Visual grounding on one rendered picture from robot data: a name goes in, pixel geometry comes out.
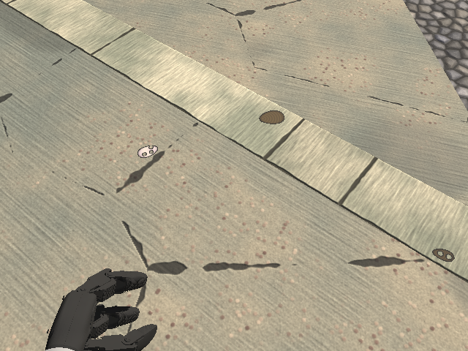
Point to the robot left hand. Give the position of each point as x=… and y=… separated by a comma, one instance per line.
x=80, y=320

